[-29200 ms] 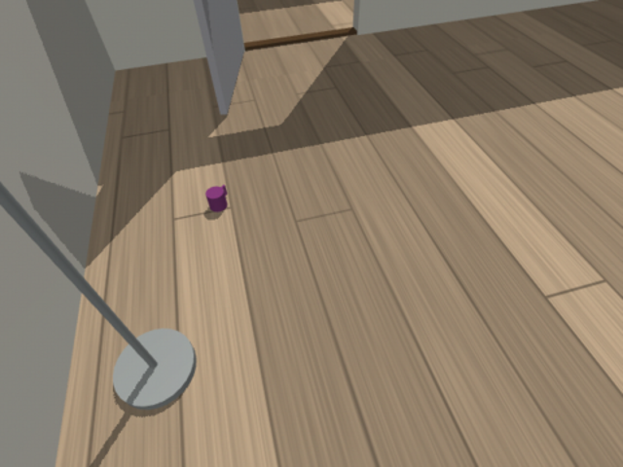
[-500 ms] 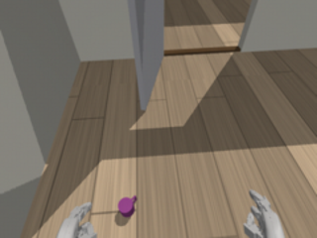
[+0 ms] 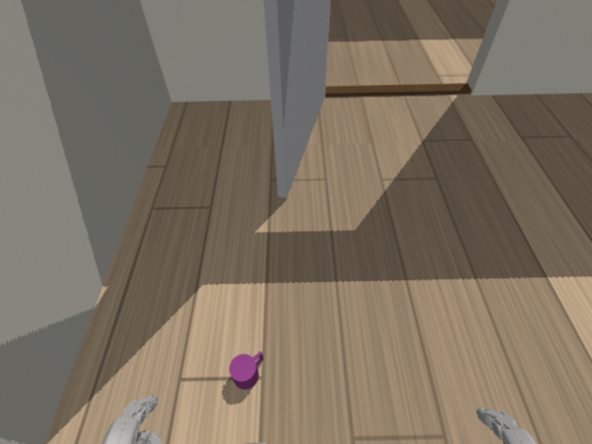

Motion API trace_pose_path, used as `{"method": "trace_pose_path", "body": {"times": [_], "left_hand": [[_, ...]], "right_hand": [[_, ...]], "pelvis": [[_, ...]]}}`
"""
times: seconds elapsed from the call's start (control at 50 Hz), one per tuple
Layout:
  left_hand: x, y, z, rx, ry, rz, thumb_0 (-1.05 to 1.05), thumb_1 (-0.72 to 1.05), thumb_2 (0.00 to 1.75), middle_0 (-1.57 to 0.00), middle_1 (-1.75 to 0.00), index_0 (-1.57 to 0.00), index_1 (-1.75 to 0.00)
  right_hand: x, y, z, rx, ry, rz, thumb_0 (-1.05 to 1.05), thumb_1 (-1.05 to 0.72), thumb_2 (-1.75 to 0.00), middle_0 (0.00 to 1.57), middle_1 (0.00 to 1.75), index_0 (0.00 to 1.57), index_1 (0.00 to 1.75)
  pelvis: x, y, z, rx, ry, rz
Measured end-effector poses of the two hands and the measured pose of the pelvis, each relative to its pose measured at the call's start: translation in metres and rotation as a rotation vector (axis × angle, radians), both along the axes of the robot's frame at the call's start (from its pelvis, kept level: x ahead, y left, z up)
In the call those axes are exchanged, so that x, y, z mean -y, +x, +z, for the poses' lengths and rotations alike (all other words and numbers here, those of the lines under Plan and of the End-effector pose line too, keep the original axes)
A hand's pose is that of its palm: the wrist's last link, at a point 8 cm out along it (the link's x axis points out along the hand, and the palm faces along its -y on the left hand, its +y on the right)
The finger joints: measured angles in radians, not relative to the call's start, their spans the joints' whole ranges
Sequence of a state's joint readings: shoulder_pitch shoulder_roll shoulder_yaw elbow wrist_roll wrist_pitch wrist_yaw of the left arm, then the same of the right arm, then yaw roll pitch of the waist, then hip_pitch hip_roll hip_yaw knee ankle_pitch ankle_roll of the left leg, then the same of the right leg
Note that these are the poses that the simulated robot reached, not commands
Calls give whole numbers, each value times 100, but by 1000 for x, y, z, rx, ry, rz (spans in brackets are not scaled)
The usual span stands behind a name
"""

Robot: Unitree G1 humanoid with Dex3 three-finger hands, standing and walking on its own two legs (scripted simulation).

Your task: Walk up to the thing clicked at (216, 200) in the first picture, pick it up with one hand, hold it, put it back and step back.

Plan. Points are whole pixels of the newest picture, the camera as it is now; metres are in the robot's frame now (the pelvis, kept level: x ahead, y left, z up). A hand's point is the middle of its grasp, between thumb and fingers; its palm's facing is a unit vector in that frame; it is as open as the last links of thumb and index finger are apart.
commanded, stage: stand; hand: left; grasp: from above
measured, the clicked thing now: (248, 368) +0.44 +0.20 -0.70
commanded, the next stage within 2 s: none
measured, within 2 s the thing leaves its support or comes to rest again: neither
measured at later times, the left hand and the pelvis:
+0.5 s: hand out of the picture +0.03 +0.23 -0.12, palm faces +0.03 -0.94 -0.33, open 7.4 cm; pelvis +0.00 -0.01 +0.04, yaw +0 degrees
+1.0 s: hand out of the picture +0.06 +0.22 -0.12, palm faces +0.01 -0.94 -0.33, open 7.4 cm; pelvis +0.00 -0.02 +0.04, yaw +0 degrees
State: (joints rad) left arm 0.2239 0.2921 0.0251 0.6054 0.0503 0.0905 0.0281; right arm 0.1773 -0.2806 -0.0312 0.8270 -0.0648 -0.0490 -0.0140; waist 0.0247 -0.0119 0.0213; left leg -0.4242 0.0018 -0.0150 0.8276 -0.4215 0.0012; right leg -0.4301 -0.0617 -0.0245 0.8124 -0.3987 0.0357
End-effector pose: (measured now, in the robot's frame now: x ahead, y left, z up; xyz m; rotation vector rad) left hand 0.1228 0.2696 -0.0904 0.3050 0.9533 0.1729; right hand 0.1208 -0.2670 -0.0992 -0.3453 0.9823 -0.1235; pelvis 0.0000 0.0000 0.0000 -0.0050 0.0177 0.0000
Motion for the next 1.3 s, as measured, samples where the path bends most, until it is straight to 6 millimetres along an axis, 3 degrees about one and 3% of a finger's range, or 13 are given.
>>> {"method": "trace_pose_path", "body": {"times": [0.1, 0.22, 0.4, 0.9, 1.3], "left_hand": [[-9, -35, -7, -132, 1, 56, 1, 90, 90, -20, -30, -20, -30], [-7, -70, -7, -250, -12, 104, 1, 90, 90, -20, -30, -20, -30], [-3, -95, -1, -329, -16, 136, 0, 90, 90, -20, -30, -20, -30], [-1, -75, 9, -306, 2, 117, 0, 90, 90, -20, -30, -20, -30], [-2, -57, 12, -298, -2, 97, 0, 90, 90, -20, -30, -20, -30]], "right_hand": [[9, -22, 4, -80, -8, -54, 1, -90, -89, 20, 30, 21, 30], [9, -42, 5, -163, 8, -90, 1, -90, -90, 20, 30, 20, 30], [7, -57, 4, -217, 37, -110, 1, -90, -90, 20, 30, 20, 30], [33, -69, 10, -258, 17, -128, 1, -91, -90, 20, 30, 20, 30], [33, -60, 12, -256, 18, -122, 0, -91, -90, 20, 30, 20, 30]], "pelvis": [[-1, 3, 12, 27, -4, 0], [1, 6, 25, 54, -2, 4], [4, 4, 36, 87, 5, 5], [16, 0, 42, 90, 3, 2], [16, 6, 43, 76, 4, -5]]}}
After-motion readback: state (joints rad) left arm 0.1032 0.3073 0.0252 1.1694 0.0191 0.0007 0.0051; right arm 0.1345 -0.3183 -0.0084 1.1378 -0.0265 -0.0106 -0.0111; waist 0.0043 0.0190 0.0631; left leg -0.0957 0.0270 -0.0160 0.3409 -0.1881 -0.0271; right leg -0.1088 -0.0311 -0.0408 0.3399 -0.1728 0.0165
